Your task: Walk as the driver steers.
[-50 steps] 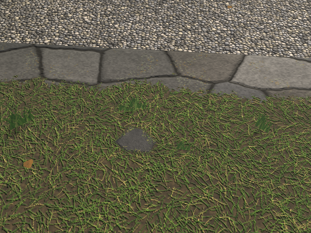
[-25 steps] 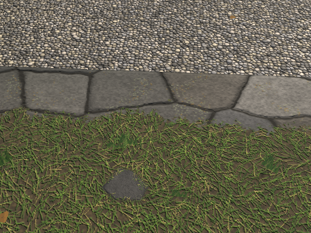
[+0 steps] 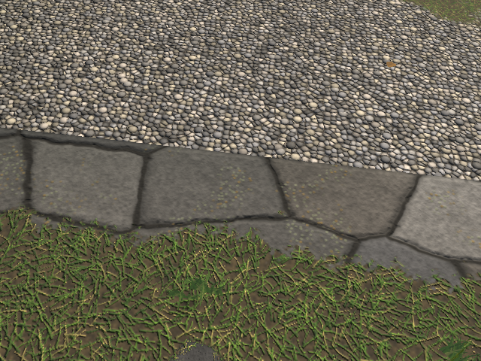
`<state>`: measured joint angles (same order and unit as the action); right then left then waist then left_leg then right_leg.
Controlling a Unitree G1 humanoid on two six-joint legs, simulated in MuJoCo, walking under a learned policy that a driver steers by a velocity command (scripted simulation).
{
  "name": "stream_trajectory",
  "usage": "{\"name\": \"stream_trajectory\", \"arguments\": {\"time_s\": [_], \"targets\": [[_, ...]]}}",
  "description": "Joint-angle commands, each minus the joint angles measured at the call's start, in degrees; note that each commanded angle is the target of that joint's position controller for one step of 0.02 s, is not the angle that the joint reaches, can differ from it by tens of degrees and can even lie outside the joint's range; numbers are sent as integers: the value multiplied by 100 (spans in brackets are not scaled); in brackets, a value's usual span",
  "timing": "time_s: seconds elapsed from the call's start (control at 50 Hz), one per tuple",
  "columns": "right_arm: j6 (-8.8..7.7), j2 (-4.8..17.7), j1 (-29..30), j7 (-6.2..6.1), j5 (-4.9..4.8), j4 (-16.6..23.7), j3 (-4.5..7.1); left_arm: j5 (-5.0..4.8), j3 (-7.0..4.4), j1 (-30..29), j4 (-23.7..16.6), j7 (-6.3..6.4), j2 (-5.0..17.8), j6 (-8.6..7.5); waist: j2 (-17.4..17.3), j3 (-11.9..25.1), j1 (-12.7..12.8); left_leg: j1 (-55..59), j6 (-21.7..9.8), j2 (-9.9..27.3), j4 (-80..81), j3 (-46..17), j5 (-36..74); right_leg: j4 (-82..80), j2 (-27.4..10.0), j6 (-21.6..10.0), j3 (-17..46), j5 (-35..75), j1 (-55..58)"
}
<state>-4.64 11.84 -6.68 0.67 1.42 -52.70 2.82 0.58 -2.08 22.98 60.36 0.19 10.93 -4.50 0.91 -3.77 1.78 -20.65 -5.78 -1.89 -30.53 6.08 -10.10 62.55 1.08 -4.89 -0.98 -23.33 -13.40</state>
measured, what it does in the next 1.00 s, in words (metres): walks ahead: right foot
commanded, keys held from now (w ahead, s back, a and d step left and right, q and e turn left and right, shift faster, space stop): w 1.00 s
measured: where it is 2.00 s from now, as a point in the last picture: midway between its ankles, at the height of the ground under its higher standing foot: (246, 248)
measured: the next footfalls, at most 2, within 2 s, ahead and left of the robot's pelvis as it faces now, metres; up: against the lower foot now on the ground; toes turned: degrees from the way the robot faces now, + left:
right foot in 0.48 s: +0.41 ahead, -0.11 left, +0.00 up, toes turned -4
left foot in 1.04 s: +0.71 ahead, +0.08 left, +0.00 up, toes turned +5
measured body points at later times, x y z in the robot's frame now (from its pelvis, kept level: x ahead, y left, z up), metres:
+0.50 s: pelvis +0.27 -0.03 -0.01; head +0.30 -0.04 +0.44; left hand +0.46 +0.19 -0.12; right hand +0.17 -0.26 -0.16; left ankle +0.08 +0.06 -0.71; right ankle +0.38 -0.10 -0.73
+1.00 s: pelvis +0.52 -0.02 +0.00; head +0.55 -0.01 +0.45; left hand +0.42 +0.20 -0.14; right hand +0.72 -0.23 -0.11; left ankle +0.66 +0.08 -0.71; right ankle +0.37 -0.10 -0.73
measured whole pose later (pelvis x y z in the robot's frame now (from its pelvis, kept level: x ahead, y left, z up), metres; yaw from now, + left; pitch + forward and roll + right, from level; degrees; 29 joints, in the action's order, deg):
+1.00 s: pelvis +0.52 -0.02 +0.00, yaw +0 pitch +1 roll -1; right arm -2.7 10.2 0.0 1.5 1.3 -50.5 1.8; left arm 1.5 -1.9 27.5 62.3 0.8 9.7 -5.4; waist -1.0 -2.9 4.1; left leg -29.9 -4.3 2.4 -33.0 4.5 -6.0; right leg 11.6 3.9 -3.1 -4.5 -19.5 7.1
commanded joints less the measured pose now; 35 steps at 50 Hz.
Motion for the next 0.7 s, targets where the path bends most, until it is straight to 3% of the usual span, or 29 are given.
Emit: {"name": "stream_trajectory", "arguments": {"time_s": [0.02, 0.04, 0.06, 0.14, 0.26, 0.36, 0.42, 0.44, 0.46, 0.48, 0.5, 0.52, 0.54, 0.56, 0.6, 0.64, 0.7], "targets": [[-50, 418, -811, -13, -73, -134, 101, 106, -132, -98, -388, -48, 446, -28, -309, 223, -180, 1517, -728, 1688, 1963, -2205, 268, 542, -551, -39, 321, 671, -1889], [-80, 259, -856, -34, -78, -218, 46, 154, -111, 29, -344, -88, 319, 52, -380, 219, -45, 1258, -623, 1511, 2068, -1867, 516, 362, -607, 28, 294, 744, -1627], [-126, 269, -1039, -47, -78, -306, 37, 167, -112, 50, -342, -120, 258, 111, -409, 237, -7, 1179, -623, 1460, 2105, -1714, 840, 278, -590, 78, 229, 790, -1530], [-186, 516, -1528, -71, -94, -505, 62, 167, -123, -722, -623, -177, 295, 239, -380, -30, -26, 1211, -636, 1313, 2390, -1298, 1100, -330, -731, 264, 42, 1411, -2151], [-166, 474, -2151, -88, -83, -670, -2, 71, -43, -2058, -1063, -194, 251, 219, -426, -222, -356, 1699, -508, 1175, 2421, -948, 1753, -1980, -625, 361, -226, 2315, -2373], [-128, 514, -2545, -158, -10, -854, 1, 64, -29, -2695, -1318, -176, 324, 161, -473, -335, -520, 2580, -589, 1427, 2106, -915, 2390, -2710, -452, 165, -323, 2067, -2433], [-109, 619, -2346, -203, 22, -876, 37, 59, -81, -2384, -1294, -140, 411, 79, -512, -189, -262, 2784, -474, 1507, 1458, -770, 3793, -3097, -191, -101, -440, 1448, -1704], [-100, 675, -2261, -204, 20, -878, 53, 64, -133, -1860, -1129, -102, 484, 44, -536, 79, -42, 2737, -400, 1451, 858, -693, 4527, -3248, 8, -212, -520, 1310, -1014], [-80, 682, -2145, -189, -11, -863, 52, 96, -208, -912, -799, -52, 584, -9, -373, 552, 359, 2447, -285, 1239, -186, -498, 4616, -3620, 155, -353, -594, 1566, 127], [-92, 561, -2083, -168, -70, -722, 2, 232, -334, 134, -537, 13, 953, -63, -82, 1199, 717, 1325, -171, 1008, -1657, -356, 3191, -3660, -667, -637, 307, 1281, 1683], [-90, -15, -2639, -100, -300, -572, -105, 326, -489, 673, -494, 20, 1575, -52, 1170, 1959, 538, -755, 129, -27, -3988, 15, -579, -4144, -2444, -1420, 3123, 778, 3291], [-79, 503, -2437, -107, -156, -636, 48, 80, -463, 249, -514, -38, 1383, 48, 651, 1883, 429, -1346, 40, -107, -4648, -799, -1762, -4724, -2447, -1493, 3930, 660, 2940], [-77, 543, -1926, -98, -105, -466, 83, 3, -374, -430, -620, -57, 1082, 56, 368, 960, 160, -1640, 0, 246, -4623, -886, -1287, -4786, -2244, -1306, 2941, 587, 2127], [-103, 457, -1597, -76, -80, -392, 65, 10, -278, -760, -661, -84, 714, 11, 58, 512, 59, -1517, 6, 442, -4299, -885, -894, -5010, -1987, -1133, 2321, 1030, 1393], [19, 257, -1606, -30, 47, -406, 63, 14, -155, -840, -521, -44, 339, -66, 154, 191, -282, -981, 94, 689, -3672, -855, -617, -5256, -1483, -742, 1436, 1716, 546], [140, 123, -1671, 32, 89, -424, 56, 20, -138, -516, -364, -17, 377, -149, 182, 226, -375, -816, 189, 681, -3470, -740, -517, -5329, -1352, -728, 1103, 2300, 408], [236, 170, -1051, 75, 88, -191, 63, 7, -165, -200, -255, -10, 605, -189, 176, 27, -359, -1322, 336, 809, -2974, -601, -44, -5567, -1267, -758, 819, 2348, 436]]}}
Over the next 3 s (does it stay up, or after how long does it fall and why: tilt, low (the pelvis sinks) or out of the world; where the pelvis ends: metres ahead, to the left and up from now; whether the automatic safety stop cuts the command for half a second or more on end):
stays up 0.97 -0.06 -0.01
